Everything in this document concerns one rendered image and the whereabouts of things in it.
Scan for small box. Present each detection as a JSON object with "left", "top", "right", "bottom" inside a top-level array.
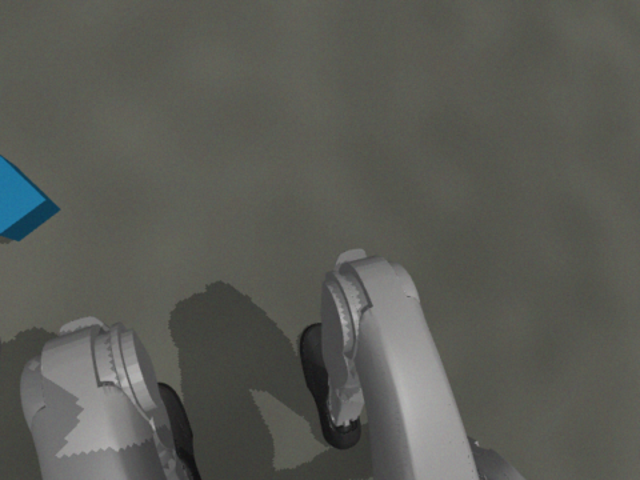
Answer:
[{"left": 0, "top": 155, "right": 61, "bottom": 241}]

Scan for right robot hand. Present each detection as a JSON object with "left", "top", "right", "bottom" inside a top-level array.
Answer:
[{"left": 467, "top": 436, "right": 526, "bottom": 480}]

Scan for right robot foot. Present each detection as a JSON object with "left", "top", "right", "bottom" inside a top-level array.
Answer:
[{"left": 300, "top": 323, "right": 361, "bottom": 450}]

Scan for left robot foot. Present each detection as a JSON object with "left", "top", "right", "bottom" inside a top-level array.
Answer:
[{"left": 157, "top": 382, "right": 201, "bottom": 480}]

